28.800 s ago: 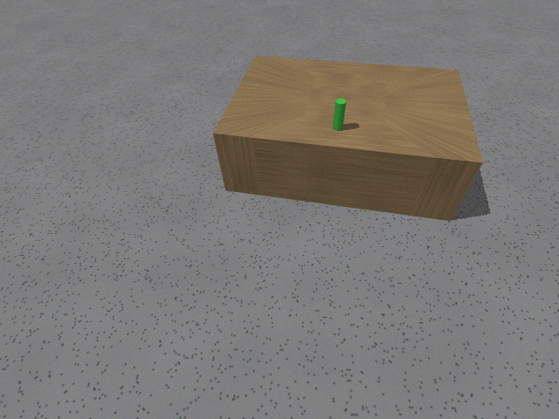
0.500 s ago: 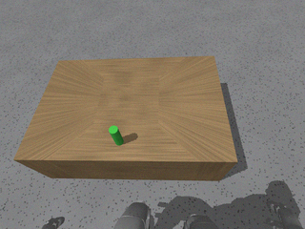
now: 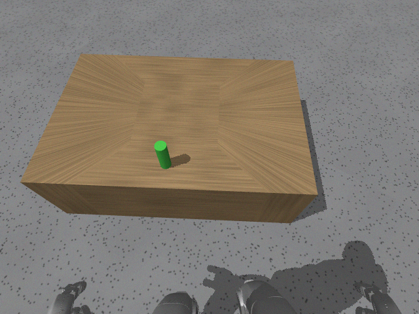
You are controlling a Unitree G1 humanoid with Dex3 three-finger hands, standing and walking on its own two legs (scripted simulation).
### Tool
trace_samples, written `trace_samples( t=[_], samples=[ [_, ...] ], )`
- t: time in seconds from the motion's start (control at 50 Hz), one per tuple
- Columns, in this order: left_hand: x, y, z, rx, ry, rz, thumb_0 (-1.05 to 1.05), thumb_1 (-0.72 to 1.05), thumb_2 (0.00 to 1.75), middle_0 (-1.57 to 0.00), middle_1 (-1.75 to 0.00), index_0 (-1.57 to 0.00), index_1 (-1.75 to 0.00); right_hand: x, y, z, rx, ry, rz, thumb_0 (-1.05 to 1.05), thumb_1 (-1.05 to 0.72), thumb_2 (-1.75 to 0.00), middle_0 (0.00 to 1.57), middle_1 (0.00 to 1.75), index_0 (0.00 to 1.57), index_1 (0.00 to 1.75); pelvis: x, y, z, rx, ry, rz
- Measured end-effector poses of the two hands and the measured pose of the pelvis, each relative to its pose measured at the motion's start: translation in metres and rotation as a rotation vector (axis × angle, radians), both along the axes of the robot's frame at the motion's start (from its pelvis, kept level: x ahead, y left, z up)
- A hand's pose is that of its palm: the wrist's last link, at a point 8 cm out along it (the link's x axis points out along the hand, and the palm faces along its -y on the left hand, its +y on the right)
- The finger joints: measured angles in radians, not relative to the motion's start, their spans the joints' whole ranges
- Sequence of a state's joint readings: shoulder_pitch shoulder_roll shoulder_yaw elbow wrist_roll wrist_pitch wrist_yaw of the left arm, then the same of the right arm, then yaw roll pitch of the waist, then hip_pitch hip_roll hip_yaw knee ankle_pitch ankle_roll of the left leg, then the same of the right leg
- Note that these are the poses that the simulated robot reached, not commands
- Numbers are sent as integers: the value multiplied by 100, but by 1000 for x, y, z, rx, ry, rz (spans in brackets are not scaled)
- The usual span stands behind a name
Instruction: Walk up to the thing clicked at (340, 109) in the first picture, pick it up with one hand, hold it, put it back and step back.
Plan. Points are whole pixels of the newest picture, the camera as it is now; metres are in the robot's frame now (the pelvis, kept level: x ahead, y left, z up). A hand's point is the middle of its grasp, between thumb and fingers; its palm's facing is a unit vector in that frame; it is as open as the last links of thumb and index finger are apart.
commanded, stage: step back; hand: left
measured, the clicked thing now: (163, 155) +0.61 +0.20 -0.34
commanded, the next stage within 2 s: none
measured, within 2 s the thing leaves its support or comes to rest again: neither
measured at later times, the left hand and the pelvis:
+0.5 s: hand out of the picture +0.00 +0.29 -0.15, palm faces +0.00 -0.91 -0.42, open 7.4 cm; pelvis -0.14 +0.02 -0.01, yaw +1 degrees
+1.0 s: hand out of the picture -0.22 +0.27 -0.14, palm faces -0.08 -0.91 -0.41, open 7.4 cm; pelvis -0.30 +0.01 +0.00, yaw -4 degrees
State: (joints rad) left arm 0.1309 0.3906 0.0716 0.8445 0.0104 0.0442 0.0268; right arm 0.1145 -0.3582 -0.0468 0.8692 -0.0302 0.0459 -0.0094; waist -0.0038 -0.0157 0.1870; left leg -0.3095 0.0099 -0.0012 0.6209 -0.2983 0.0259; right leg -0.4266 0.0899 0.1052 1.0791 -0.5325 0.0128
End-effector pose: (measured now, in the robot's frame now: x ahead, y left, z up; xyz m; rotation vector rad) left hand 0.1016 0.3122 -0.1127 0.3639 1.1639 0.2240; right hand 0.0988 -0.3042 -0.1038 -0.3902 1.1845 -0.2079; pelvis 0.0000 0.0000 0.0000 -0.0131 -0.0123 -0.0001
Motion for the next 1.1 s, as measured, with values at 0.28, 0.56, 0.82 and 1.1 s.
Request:
trace_samples(
  t=[0.28,0.56,0.82,1.1],
  samples=[
    [-69,-19,23,42,-12,-44,0,90,90,-20,-30,-20,-30,-67,-17,-19,54,-25,-52,1,-90,-90,20,30,20,30,-66,-10,0,34,-7,-39],
    [-137,24,1,18,-56,-15,0,90,90,-20,-30,-20,-30,-173,16,-7,4,39,-5,1,-90,-90,20,30,20,30,-153,21,-7,10,-35,8],
    [-249,12,-6,7,59,-62,0,90,90,-20,-30,-20,-30,-231,3,1,-5,-99,-31,1,-90,-90,20,30,20,30,-238,13,-9,2,-20,-88],
    [-328,14,17,50,-21,-52,0,90,90,-21,-30,-20,-30,-360,1,-13,9,33,-52,1,-90,-90,20,30,20,30,-329,16,-4,33,-16,-29]
  ],
)
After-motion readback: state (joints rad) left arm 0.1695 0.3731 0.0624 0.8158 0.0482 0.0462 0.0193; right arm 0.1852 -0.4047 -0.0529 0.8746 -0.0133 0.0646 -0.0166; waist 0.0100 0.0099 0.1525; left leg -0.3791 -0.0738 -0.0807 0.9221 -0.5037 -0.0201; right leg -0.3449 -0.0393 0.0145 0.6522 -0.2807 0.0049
